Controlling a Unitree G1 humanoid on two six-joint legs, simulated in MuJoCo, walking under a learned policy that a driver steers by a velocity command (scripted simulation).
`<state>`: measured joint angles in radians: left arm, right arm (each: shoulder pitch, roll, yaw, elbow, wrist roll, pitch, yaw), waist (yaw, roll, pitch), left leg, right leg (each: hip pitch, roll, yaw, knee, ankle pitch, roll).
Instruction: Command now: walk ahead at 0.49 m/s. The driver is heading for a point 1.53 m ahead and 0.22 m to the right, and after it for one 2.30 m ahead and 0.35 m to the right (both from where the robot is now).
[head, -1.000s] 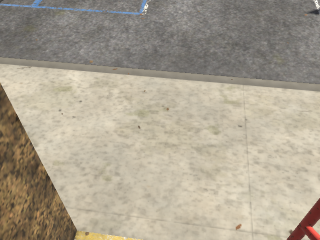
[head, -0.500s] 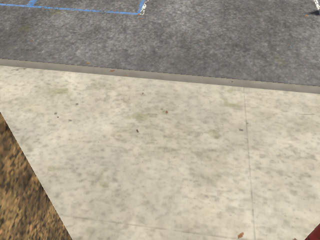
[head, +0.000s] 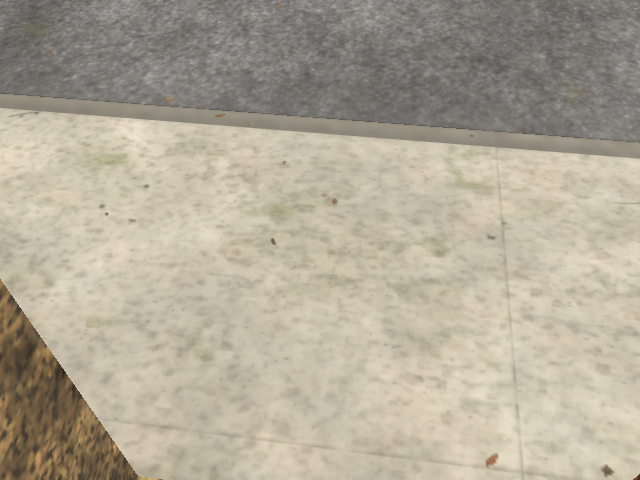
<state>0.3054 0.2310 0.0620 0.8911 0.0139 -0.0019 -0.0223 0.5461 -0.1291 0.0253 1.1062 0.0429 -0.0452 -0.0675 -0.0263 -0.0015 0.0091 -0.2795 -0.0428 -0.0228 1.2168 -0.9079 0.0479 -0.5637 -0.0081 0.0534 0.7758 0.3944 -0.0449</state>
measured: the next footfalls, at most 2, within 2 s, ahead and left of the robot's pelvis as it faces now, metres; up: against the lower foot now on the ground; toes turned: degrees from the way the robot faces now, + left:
right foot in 0.06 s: +0.06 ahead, -0.11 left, -0.22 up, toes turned -1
left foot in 0.44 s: +0.25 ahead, +0.11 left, -0.40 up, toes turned -1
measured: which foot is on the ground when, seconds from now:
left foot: down 0.00-0.04, up 0.06-0.42, down 0.44-0.52, up 0.54-0.58, down 0.60-0.86, up 0.88-1.00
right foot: up 0.00-0.04, down 0.06-0.46, up 0.48-0.88, down 0.90-1.00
